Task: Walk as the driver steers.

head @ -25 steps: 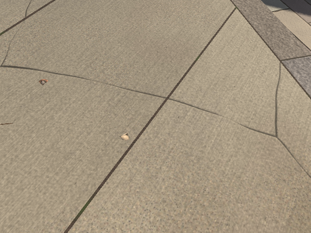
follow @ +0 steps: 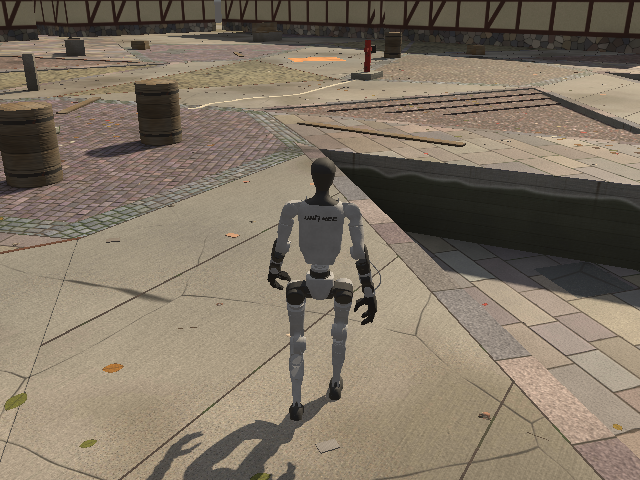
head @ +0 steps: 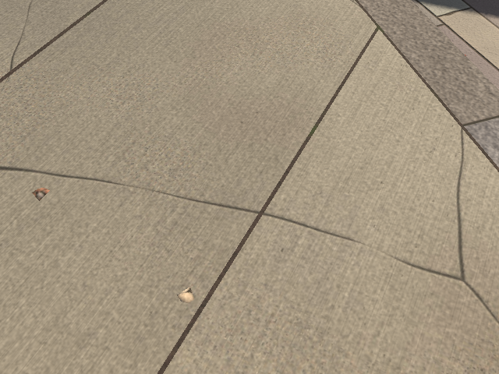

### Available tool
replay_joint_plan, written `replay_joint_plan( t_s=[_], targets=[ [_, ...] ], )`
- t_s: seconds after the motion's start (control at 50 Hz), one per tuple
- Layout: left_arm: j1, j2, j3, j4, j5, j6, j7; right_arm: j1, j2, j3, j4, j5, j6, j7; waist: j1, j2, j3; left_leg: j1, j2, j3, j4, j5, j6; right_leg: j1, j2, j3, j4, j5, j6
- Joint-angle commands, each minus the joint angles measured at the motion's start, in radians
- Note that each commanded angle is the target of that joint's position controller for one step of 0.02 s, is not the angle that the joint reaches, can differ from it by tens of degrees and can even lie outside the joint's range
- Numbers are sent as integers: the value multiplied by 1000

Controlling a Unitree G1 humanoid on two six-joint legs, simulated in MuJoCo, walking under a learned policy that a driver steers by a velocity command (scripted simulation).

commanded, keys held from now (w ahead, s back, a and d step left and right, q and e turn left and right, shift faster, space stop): w+q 0.50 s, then q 0.18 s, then no key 0.32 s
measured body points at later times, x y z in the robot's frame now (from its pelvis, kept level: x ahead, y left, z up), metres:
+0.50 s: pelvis +0.26 +0.04 -0.01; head +0.29 +0.06 +0.44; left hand +0.15 +0.27 -0.16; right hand +0.50 -0.14 -0.12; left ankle +0.34 +0.12 -0.73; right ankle +0.10 -0.09 -0.70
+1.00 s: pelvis +0.43 +0.09 +0.01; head +0.46 +0.10 +0.46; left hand +0.43 +0.37 -0.12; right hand +0.60 -0.13 -0.13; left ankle +0.34 +0.12 -0.73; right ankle +0.55 +0.04 -0.72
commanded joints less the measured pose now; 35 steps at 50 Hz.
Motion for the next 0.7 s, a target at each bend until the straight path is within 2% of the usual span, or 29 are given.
replay_joint_plan(
  t_s=[0.02, 0.04, 0.06, 0.1, 0.14, 0.2, 0.26, 0.3, 0.36, 0.38, 0.42, 0.44, 0.46, 0.48, 0.5, 0.52, 0.54, 0.56, 0.58, 0.6, 0.62, 0.66, 0.7],
  targets=[
    [207, 124, 41, 23, -17, 4, 7, -24, -108, -30, -76, -2, -9, 2, 99, -67, -104, -457, 83, -64, 318, 88, 27, 426, -352, 443, -345, -154, -129],
    [185, 96, 33, 27, -16, -3, 10, -38, -92, -32, -73, -9, 0, 7, 79, -76, -58, -427, 105, -61, 279, 123, 24, 350, -309, 347, -373, -97, -92],
    [183, 78, 28, 38, -21, -10, 16, -32, -83, -33, -74, -23, 15, 15, 55, -97, -36, -397, 119, -58, 254, 143, 13, 295, -276, 269, -390, -36, -67],
    [216, 78, 28, 54, -25, -29, 18, -36, -55, -33, -78, -28, 38, 28, 38, -87, -40, -387, 120, -44, 251, 177, 1, 275, -265, 189, -406, 61, -63],
    [242, 94, 34, 67, -31, -41, 18, -92, -47, -34, -102, -28, 51, 37, 31, -80, -22, -449, 133, -33, 228, 238, -11, 284, -260, 119, -426, 105, -64],
    [282, 90, 34, 84, -26, -43, 20, -199, -47, -33, -144, -28, 58, 47, 43, -78, 10, -532, 142, -15, 137, 344, -25, 306, -243, 35, -440, 148, -65],
    [302, 94, 32, 95, -25, -42, 22, -309, -34, -21, -187, -27, 53, 57, 60, -74, 35, -514, 126, 29, -51, 435, -27, 319, -225, -44, -435, 213, -59],
    [334, 110, 35, 105, -25, -40, 27, -377, -30, -14, -215, -31, 52, 63, 79, -75, 43, -491, 114, 72, -148, 456, -14, 357, -240, -78, -428, 264, -57],
    [381, 126, 41, 124, -21, -27, 34, -434, -43, -14, -247, -36, 50, 69, 92, -75, 51, -484, 94, 111, -226, 394, 23, 462, -269, -116, -380, 374, -52],
    [383, 132, 42, 127, -20, -21, 37, -435, -49, -16, -251, -37, 49, 69, 86, -79, 47, -467, 79, 124, -245, 356, 39, 493, -274, -132, -345, 463, -48],
    [372, 159, 50, 125, -17, -7, 42, -390, -67, -25, -245, -39, 50, 63, 57, -104, 7, -377, 18, 162, -261, 250, 79, 536, -279, -164, -216, 760, -37],
    [366, 175, 55, 122, -15, 3, 43, -324, -81, -34, -228, -39, 49, 57, 27, -112, -33, -303, -20, 174, -272, 195, 102, 546, -280, -173, -98, 872, -35],
    [361, 190, 59, 117, -16, 14, 40, -222, -101, -47, -200, -39, 42, 51, -12, -106, -95, -186, -57, 173, -311, 171, 129, 524, -277, -177, 72, 872, -31],
    [344, 191, 59, 100, -19, 21, 34, -64, -144, -70, -151, -49, 32, 38, -87, -51, -179, 42, -50, 110, -401, 196, 168, 391, -256, -191, 327, 701, 1],
    [357, 102, 40, 41, -36, 16, 23, 6, -265, -104, -147, -58, 32, 22, -81, 131, -279, 341, 228, -301, -442, 87, 274, 20, -154, -190, 686, 110, 55],
    [297, 120, 48, -24, -36, 4, 11, -34, -324, -113, -174, -29, 41, 21, -45, 174, -326, 429, 391, -762, -602, 292, 376, -238, 37, 3, 909, -423, 97],
    [194, 139, 49, -41, -33, -3, 11, -63, -299, -107, -168, -14, 47, 14, -46, 26, -207, 353, 364, -577, -598, 495, 342, -318, -35, 114, 900, -328, 90],
    [204, 116, 39, -39, -44, -13, 15, -115, -248, -93, -169, -8, 42, 6, -6, -3, -113, 222, 338, -432, -579, 731, 310, -286, -70, 111, 829, -244, 88],
    [233, 111, 41, -17, -37, -9, 21, -164, -202, -82, -176, -5, 36, 2, 41, -47, -67, 122, 273, -319, -573, 886, 258, -223, -97, 116, 744, -221, 90],
    [252, 116, 43, -15, -15, 7, 24, -200, -172, -71, -182, 5, 32, -1, 74, -40, -58, 52, 222, -248, -574, 947, 229, -169, -104, 120, 690, -218, 101],
    [272, 112, 44, -11, -1, 29, 23, -214, -155, -63, -189, 7, 26, 0, 91, -22, -79, 14, 195, -212, -573, 993, 209, -118, -105, 122, 652, -210, 111],
    [272, 97, 41, -25, -3, 59, 19, -186, -179, -66, -187, 4, 16, 4, 102, -6, -108, -3, 165, -185, -560, 1106, 201, -104, -86, 108, 601, -191, 131],
    [245, 92, 37, -39, -8, 71, 17, -155, -200, -70, -189, -2, 17, 2, 93, 11, -126, 6, 149, -170, -552, 1143, 184, -128, -76, 98, 544, -141, 138]
  ],
)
